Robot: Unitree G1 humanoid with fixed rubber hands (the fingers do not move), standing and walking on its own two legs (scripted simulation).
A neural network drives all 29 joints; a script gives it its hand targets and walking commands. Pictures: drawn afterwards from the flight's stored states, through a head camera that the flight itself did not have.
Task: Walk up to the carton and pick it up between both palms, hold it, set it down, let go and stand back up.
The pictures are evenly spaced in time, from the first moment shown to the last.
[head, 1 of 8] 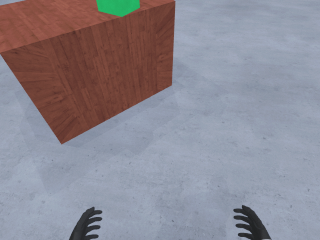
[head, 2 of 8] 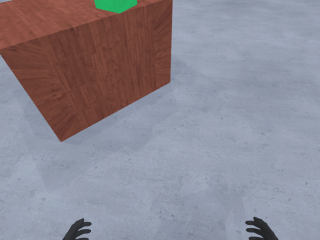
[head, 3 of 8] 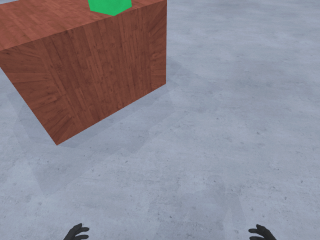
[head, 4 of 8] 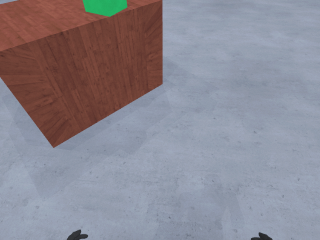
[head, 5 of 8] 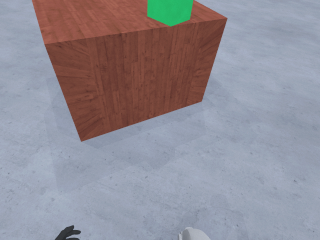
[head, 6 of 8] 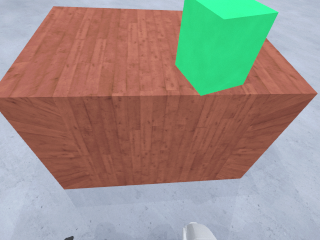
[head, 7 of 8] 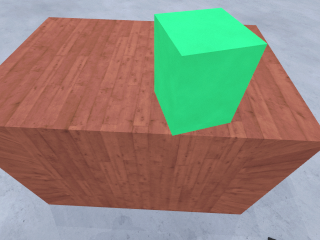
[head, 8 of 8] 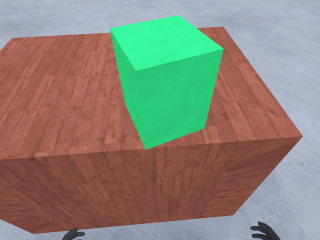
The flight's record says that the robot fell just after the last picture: no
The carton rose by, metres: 0.00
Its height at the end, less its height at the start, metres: +0.00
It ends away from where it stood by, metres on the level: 0.00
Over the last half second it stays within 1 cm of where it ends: yes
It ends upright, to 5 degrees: yes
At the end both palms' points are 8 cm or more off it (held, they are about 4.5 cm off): yes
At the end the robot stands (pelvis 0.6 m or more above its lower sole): yes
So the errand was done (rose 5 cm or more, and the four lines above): no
